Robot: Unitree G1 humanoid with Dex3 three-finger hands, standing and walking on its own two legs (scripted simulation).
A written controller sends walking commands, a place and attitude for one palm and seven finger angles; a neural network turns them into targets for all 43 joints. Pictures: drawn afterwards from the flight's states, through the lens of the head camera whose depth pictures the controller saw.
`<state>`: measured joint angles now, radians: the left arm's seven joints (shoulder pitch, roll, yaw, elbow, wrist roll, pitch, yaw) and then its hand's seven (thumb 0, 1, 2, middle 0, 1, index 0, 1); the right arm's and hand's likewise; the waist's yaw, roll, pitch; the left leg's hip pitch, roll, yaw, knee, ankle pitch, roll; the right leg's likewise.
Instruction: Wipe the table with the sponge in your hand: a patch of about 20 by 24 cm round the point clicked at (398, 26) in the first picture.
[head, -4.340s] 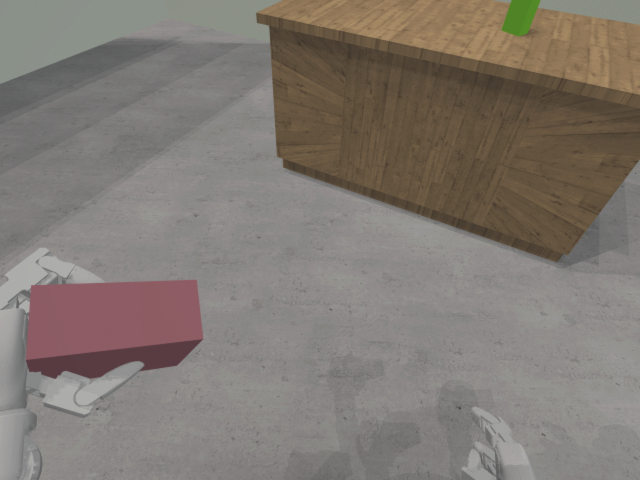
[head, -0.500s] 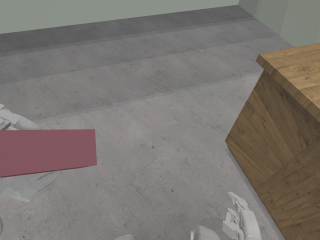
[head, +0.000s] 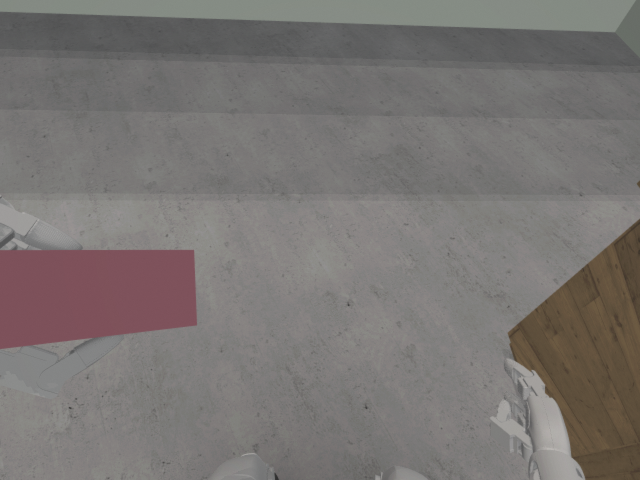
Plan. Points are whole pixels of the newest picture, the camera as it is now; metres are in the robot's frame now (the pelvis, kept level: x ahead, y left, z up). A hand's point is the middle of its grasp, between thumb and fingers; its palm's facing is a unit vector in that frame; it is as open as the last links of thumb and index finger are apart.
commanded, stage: walk to a spot facing it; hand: left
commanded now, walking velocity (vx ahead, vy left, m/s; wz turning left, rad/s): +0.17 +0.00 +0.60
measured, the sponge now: (121, 294) +0.24 +0.18 +0.17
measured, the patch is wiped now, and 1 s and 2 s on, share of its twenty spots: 0.00 0.00 0.00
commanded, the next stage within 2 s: turn to face it in 1.94 s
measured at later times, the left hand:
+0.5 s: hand (17, 422) +0.14 +0.21 +0.19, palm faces +0.62 -0.66 -0.43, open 10.2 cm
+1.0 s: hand out of the picture +0.00 +0.22 +0.21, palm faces +0.80 -0.43 -0.43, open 10.2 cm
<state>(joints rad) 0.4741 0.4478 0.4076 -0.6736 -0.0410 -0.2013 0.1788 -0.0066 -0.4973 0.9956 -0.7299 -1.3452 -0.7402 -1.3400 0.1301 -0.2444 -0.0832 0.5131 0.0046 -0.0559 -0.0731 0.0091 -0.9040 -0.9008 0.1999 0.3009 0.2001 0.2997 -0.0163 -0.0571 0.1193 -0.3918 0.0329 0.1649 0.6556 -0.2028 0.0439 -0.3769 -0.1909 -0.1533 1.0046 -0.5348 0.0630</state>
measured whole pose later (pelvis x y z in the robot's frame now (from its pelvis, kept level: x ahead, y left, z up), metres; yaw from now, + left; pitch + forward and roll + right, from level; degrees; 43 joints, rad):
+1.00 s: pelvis -0.03 -0.09 +0.02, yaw +35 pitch +0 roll -2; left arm 0.49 0.37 0.35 -0.56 -0.03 -0.18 0.14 -0.01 -0.50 1.00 -0.72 -1.35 -0.74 -1.35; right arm 0.24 -0.12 0.04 0.61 0.01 -0.10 -0.04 0.01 -0.90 -0.90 0.21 0.30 0.21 0.30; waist 0.04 0.06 0.02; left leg -0.32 0.04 -0.06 0.51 -0.21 0.01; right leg -0.36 -0.05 -0.11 0.80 -0.45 0.07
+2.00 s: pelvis +0.08 -0.03 +0.02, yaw +60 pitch +0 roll +3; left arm 0.50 0.38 0.34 -0.57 -0.02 -0.19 0.16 -0.01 -0.50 1.00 -0.72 -1.36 -0.73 -1.35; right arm 0.19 -0.25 -0.04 0.59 0.00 -0.05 -0.06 0.01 -0.90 -0.90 0.20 0.30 0.20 0.30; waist -0.01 -0.04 0.10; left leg -0.49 0.06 0.14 0.87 -0.39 -0.03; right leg -0.19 -0.16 -0.25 0.53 -0.32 0.00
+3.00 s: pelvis +0.10 -0.04 +0.02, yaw +35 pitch -1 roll +0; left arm 0.47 0.38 0.38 -0.53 -0.01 -0.17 0.14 -0.01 -0.50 1.01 -0.71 -1.36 -0.73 -1.36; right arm 0.21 -0.20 -0.02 0.52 0.01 -0.01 -0.02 0.01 -0.90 -0.90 0.20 0.30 0.20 0.30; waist 0.05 -0.02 0.05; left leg -0.22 0.10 0.15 0.55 -0.31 -0.03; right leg -0.49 0.04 -0.03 0.95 -0.42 0.03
